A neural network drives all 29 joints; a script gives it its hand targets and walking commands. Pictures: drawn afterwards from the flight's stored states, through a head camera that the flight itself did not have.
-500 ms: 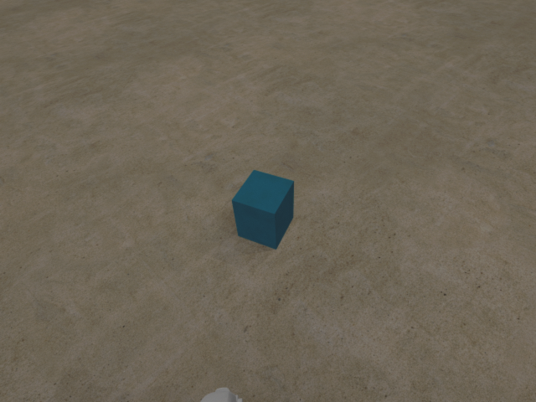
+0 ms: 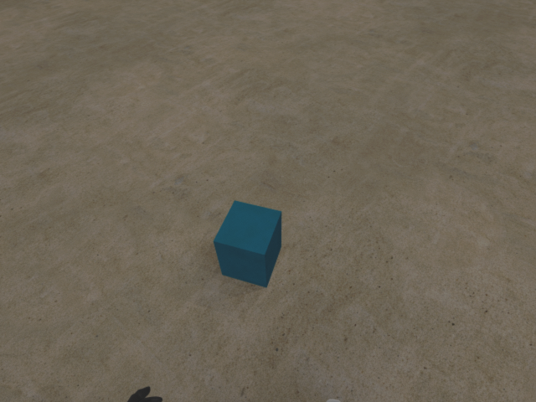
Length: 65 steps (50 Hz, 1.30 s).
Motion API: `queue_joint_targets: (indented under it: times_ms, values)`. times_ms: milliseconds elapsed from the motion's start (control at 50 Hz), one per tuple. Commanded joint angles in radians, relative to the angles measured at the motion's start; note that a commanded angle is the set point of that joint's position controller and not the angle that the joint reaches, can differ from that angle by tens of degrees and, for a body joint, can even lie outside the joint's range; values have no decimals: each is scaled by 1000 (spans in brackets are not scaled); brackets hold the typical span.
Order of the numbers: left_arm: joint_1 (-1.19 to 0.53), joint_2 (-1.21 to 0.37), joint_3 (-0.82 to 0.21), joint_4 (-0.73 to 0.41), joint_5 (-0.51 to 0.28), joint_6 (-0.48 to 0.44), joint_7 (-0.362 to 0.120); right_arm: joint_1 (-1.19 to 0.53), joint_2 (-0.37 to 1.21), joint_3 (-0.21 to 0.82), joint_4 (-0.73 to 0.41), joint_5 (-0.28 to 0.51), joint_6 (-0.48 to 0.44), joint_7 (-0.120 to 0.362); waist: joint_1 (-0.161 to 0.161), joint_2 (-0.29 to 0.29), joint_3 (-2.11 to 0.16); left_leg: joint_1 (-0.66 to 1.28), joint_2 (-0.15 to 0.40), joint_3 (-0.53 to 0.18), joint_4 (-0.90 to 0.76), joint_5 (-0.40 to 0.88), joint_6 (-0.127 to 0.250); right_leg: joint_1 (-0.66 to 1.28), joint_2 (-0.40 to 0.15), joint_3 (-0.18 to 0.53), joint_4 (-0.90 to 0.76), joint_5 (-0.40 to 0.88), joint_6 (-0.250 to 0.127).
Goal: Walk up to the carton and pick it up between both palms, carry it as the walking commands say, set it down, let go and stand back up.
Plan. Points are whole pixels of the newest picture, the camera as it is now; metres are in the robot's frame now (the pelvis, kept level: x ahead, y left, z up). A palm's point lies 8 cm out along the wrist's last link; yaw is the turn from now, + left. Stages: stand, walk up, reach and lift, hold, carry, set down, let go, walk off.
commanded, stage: walk up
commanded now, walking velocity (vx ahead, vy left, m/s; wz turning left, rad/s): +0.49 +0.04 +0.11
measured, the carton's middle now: (250, 244) +0.83 +0.05 -0.64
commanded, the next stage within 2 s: none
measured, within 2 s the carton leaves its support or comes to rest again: neither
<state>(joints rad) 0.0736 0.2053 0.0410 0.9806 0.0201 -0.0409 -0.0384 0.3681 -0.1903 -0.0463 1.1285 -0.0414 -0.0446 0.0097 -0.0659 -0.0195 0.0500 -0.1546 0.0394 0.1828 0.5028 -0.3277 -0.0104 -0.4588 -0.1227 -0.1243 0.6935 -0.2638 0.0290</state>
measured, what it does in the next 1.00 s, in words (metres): walks ahead: right foot, then left foot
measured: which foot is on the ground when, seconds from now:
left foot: down 0.00-0.04, up 0.06-0.40, down 0.42-1.00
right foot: up 0.00-0.02, down 0.04-0.44, up 0.46-0.76, down 0.78-1.00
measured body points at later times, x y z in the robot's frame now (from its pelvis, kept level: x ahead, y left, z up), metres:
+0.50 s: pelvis +0.22 +0.04 -0.01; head +0.26 +0.07 +0.44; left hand +0.14 +0.25 -0.18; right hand +0.35 -0.19 -0.14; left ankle +0.29 +0.15 -0.73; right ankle +0.11 -0.10 -0.70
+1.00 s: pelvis +0.34 +0.02 +0.01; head +0.35 +0.00 +0.46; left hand +0.44 +0.23 -0.13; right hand +0.34 -0.19 -0.16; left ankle +0.29 +0.15 -0.73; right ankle +0.34 -0.08 -0.73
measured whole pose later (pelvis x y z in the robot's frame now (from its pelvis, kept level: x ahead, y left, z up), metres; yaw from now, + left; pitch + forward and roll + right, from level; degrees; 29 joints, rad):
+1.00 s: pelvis +0.34 +0.02 +0.01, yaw +1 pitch -1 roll +1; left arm 0.08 0.13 0.03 1.08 -0.01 -0.01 0.03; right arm 0.24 -0.14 -0.01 1.15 0.00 0.00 -0.03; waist -0.05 0.03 0.04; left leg -0.11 0.07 0.12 0.42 -0.29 -0.04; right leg -0.20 -0.05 -0.14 0.48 -0.26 -0.02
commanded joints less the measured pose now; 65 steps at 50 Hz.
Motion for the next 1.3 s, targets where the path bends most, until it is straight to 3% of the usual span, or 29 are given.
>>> queue_joint_targets:
  times_ms: [0, 20, 40, 60, 120, 140, 180, 320, 380, 400, 420, 440, 500, 520, 560, 600, 640, 680, 700, 740, 760, 800, 880, 900, 940, 1000, 1080, 1140, 1280]
  values:
    - [317, 152, 47, 34, 6, -23, 22, -119, -121, 3, -116, 4, -25, 10, 200, -108, -90, -445, 91, -123, 74, -76, 59, 594, -74, 120, -205, -65, -69]
    - [430, 241, 65, 54, 20, -25, 37, -126, -59, 8, -151, 16, -31, 13, 260, -428, -146, -556, 11, -78, 409, -144, 26, 680, -311, 444, -448, -271, -117]
    - [460, 289, 56, 77, 17, -17, 43, -143, -88, -11, -154, 17, -20, 5, 234, -266, -93, -565, 43, -140, 567, -189, 25, 612, -410, 613, -551, -316, -171]
    - [351, 256, 42, 44, 22, -20, 45, -105, -101, -9, -141, 13, -21, 8, 180, -210, -50, -583, 64, -179, 629, -154, 20, 552, -372, 611, -545, -272, -194]
    - [217, 140, 36, 9, 9, -44, 46, -39, -36, 4, -64, 24, -18, 13, 123, -235, -8, -533, 104, -178, 673, -1, -18, 476, -259, 342, -449, 213, -168]
    - [223, 143, 31, 24, -4, -45, 48, -21, -36, -3, -54, 17, -2, 7, 112, -117, -11, -504, 106, -165, 659, -21, -40, 436, -276, 290, -461, 316, -179]
    - [222, 151, 33, 40, 2, -46, 47, -82, -56, -10, -75, 8, 19, 10, 106, -74, 67, -503, 127, -176, 583, -6, -54, 369, -301, 315, -499, 349, -198]
    - [216, 126, 40, 63, 9, -35, 42, -180, -30, 5, -108, 23, 16, 18, 82, -206, -2, -211, 63, -69, 79, 113, -36, 297, -144, 70, -437, 236, -140]
    - [252, 93, 25, 71, 11, -27, 36, -55, -100, -16, -58, 21, -5, 3, 6, 3, -61, 113, 28, -14, -37, 165, -1, 127, -66, -2, -167, 281, -79]
    - [276, 57, 17, 69, -6, -38, 37, 106, -208, -54, -50, -9, -20, -14, -54, 254, -170, 268, 265, -272, -95, 348, 62, 12, 13, -54, 94, 135, -14]
    - [298, -12, 5, 53, -15, -26, 43, 160, -294, -70, -26, -9, -17, -23, -70, 454, -226, 364, 480, -569, -226, 500, 191, -144, 117, -35, 341, -385, 15]
    - [253, 40, 16, 45, -15, -16, 51, 151, -279, -60, -24, 9, -10, -24, -75, 318, -228, 372, 436, -566, -211, 505, 236, -149, 75, 44, 454, -378, -2]
    - [218, 23, 6, 64, -3, -9, 39, -48, -154, -26, -80, 20, -21, -32, 9, 173, -164, 162, 378, -389, -200, 482, 217, -118, -8, 86, 452, -251, -7]
    - [255, 42, -2, 83, -5, 0, 37, -117, -138, -21, -107, 22, -17, -31, 42, 218, -183, 102, 335, -292, -219, 385, 185, -34, -13, 57, 339, -197, -4]
    - [208, 21, 0, 56, -3, 22, 33, -119, -138, -21, -95, 15, -14, -30, 36, 260, -102, -15, 327, -307, -248, 298, 204, 3, -14, 48, 256, -181, 2]
    - [222, -2, 2, 81, 0, 36, 33, -148, -150, -31, -102, 9, -6, -21, 45, 168, -40, -112, 331, -292, -291, 191, 187, 59, 7, 17, 160, -162, 4]
    - [192, -18, 3, 59, 3, 35, 31, -140, -131, -29, -100, 5, 4, -21, 39, 285, -50, -146, 250, -219, -309, 59, 152, 131, 19, 15, 87, -81, -10]
    - [213, -3, 3, 80, -8, 38, 31, -186, -157, -25, -122, 8, 4, -17, 58, 268, -70, -160, 265, -221, -299, 59, 149, 167, 12, 29, 16, 20, -8]
    - [245, -4, 0, 106, -7, 24, 42, -205, -115, -3, -104, 13, 6, -19, 102, 94, -91, -136, 208, -174, -207, 267, 132, 254, 43, 23, -94, 89, -23]
    - [252, 69, 23, 91, -17, -3, 64, -152, -79, 8, -82, 45, 18, -30, 105, 96, -141, -64, 115, -95, -33, 450, 48, 344, -38, 75, -291, 453, -20]
    - [208, 117, 28, 89, -13, -3, 70, -118, -19, 19, -63, 45, 24, -28, 85, -181, -106, -142, 57, -100, 14, 172, -4, 399, -146, 183, -314, 711, -60]
    - [116, 135, 32, 86, -12, 19, 69, -63, -15, 16, -43, 53, 45, -37, 66, -312, -112, -99, 36, -103, 15, -24, -25, 367, -180, 191, -293, 725, -149]
    - [89, 64, 8, 84, -25, 34, 78, -99, -44, 21, -46, 32, 44, -39, 55, -126, -94, -11, 81, -126, -128, 261, -17, 351, -76, 98, -293, 527, -91]
    - [92, 60, 14, 73, -29, 31, 79, -123, -76, 17, -36, 34, 38, -43, 63, 24, -95, 15, 96, -145, -150, 392, -5, 368, -56, 93, -287, 486, -69]
    - [121, 36, 5, 93, -42, 29, 73, -66, -47, 17, -6, 42, 25, -44, 70, -59, -122, 35, 104, -158, -147, 425, 5, 381, -22, 64, -302, 452, -47]
    - [124, 58, 11, 118, -24, 21, 75, -97, -29, 25, -4, 33, 31, -50, 77, 15, -83, 33, 101, -123, -177, 417, -15, 396, -39, 79, -291, 541, -67]
    - [111, 46, -2, 137, -28, 20, 80, -83, -32, 15, -5, 36, 38, -57, 71, -65, -61, 40, 99, -124, -171, 338, -17, 386, -44, 84, -322, 600, -74]
    - [149, 27, -6, 139, -21, 13, 78, -38, -6, 24, 1, 31, 41, -58, 52, 42, -88, 71, 99, -124, -174, 333, -10, 374, -53, 115, -329, 566, -78]
    - [181, 32, -11, 155, -25, 16, 84, -82, -5, 26, -3, 31, 38, -60, 77, 42, -17, 44, 113, -120, -178, 339, -14, 376, -44, 127, -361, 550, -74]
